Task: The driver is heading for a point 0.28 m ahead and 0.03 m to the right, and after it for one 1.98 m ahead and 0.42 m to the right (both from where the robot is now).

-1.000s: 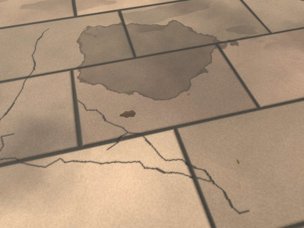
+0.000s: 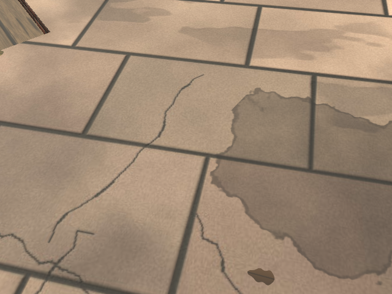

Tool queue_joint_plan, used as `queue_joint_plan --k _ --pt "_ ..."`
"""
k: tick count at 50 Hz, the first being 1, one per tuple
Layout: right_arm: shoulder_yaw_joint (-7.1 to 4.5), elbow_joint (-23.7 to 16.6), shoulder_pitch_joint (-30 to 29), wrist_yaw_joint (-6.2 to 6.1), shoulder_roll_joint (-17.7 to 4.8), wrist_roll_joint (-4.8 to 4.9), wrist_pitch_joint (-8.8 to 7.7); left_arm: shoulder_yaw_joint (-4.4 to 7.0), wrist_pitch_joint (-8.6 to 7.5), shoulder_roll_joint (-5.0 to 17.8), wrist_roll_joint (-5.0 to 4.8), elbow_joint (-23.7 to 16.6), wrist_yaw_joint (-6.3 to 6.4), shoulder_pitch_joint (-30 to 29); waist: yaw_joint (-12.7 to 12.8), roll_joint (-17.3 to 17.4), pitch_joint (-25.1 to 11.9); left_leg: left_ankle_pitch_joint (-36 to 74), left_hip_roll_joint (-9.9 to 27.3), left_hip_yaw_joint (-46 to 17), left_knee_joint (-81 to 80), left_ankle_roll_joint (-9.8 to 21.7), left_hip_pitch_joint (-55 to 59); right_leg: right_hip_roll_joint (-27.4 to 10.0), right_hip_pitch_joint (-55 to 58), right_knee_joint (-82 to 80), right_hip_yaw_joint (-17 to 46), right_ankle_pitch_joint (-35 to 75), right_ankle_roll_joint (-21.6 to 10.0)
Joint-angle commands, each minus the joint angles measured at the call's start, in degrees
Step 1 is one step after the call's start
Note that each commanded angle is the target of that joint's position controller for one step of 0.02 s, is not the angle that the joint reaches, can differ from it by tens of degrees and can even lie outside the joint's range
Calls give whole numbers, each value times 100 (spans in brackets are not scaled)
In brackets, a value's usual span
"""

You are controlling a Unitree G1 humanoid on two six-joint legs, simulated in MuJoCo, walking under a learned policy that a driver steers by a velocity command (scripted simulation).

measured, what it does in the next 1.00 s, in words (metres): walks ahead, turning right: left foot, then right foot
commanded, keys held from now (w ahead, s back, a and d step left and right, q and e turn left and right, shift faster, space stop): w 0.12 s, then w+e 0.80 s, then w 0.08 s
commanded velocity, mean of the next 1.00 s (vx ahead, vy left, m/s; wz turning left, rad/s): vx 0.50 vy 0.00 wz -0.35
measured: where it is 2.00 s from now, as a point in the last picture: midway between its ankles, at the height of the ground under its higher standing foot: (280, 159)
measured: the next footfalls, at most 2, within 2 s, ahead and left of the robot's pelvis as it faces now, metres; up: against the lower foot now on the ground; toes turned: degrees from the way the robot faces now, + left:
left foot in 0.24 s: +0.30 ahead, +0.15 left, +0.00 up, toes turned -1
right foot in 0.76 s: +0.54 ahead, -0.14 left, +0.00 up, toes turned -20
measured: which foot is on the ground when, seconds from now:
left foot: up 0.00-0.22, down 0.24-0.74, up 0.76-1.00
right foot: down 0.00-0.24, up 0.26-0.74, down 0.76-1.00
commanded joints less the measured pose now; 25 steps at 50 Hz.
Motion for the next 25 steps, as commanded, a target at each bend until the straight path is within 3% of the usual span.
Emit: queue_joint_plan --k 1,4,7,9,10,11,12,13,14,15,16,18,20,23,25 --pt "0 -478 -532 42 -148 9 -128 231 -61 1039 -61 -306 44 -220 -11 -701 86 870 25 80 -989 -62 -55 -1373 70 -851 900 1145 -932" --pt "6 -591 -1012 113 -150 69 -167 226 0 1088 -98 -117 49 104 168 -683 188 1275 -118 193 -1604 -51 193 -1431 219 -774 775 1201 -868" --pt "-19 -747 -1349 194 -217 91 -211 232 98 1120 -126 41 66 311 177 -702 313 979 -203 159 -1994 104 234 -1649 626 -538 923 1413 -783" --pt "-85 -732 -1146 215 -362 77 -254 265 168 1221 -132 88 98 283 -56 -759 219 625 -322 179 -2248 234 702 -1713 789 -180 1043 1976 -682" --pt "-165 -610 -679 194 -503 54 -272 277 190 1284 -143 71 112 157 -374 -754 -36 636 -445 286 -2474 348 1460 -1584 692 319 934 2712 -583" --pt "-301 -382 121 137 -770 13 -271 236 187 1193 -112 35 114 114 -764 -655 -594 777 -389 273 -2489 508 2755 -1287 291 1245 737 3004 -425" --pt "-426 -234 1192 57 -1211 -97 -247 95 151 833 35 -173 110 10 -1199 -71 -1539 964 715 -820 -2200 882 4540 -903 -879 2978 499 1559 -189" --pt "-482 -126 1405 67 -1538 -113 -179 -92 47 200 -29 -242 96 798 -846 1486 -2311 -43 2010 -3182 -2707 1697 6101 -90 -2877 4812 299 -2080 138" --pt "-356 -123 1418 61 -953 -64 -153 68 -2 846 -173 -135 88 504 -1067 893 -2031 -934 1867 -3472 -3097 1610 5731 -342 -3439 5488 841 -2213 149" --pt "-271 -108 1064 42 -735 -27 -161 164 -16 1082 -260 -281 81 9 -1018 626 -1158 -820 1674 -2584 -3237 1374 5028 -568 -3720 5594 760 -1705 129" --pt "-220 -101 699 48 -596 -37 -176 164 0 1002 -218 -318 100 -239 -849 318 -749 -419 1421 -1973 -3419 1246 4313 -783 -3553 5428 650 -1240 163" --pt "-162 -46 251 77 -370 -100 -248 191 119 803 -132 -315 108 -228 -504 353 -258 159 1104 -1126 -3882 1150 3269 -1028 -3062 5058 670 -699 226" --pt "-197 64 77 84 -358 -91 -340 161 251 551 -152 -310 104 -149 -332 309 -92 715 1082 -626 -4166 1204 2825 -1087 -2832 4879 647 -540 305" --pt "-269 247 79 40 -512 -109 -391 171 337 479 -109 -485 101 -482 -298 95 102 1282 1066 16 -4327 1189 2801 -1105 -3161 4319 711 102 375" --pt "-299 340 127 0 -609 -105 -370 149 315 417 -95 -574 32 -737 -364 40 146 1398 953 445 -4367 1108 2874 -1075 -3120 3623 622 773 351"
Keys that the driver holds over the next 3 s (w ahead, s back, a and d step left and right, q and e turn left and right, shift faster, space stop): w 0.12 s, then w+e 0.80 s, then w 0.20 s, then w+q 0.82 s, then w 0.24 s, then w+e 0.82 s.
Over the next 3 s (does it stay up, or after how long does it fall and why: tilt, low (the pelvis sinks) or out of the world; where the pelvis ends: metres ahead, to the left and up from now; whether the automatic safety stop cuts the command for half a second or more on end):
stays up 1.58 -0.31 0.00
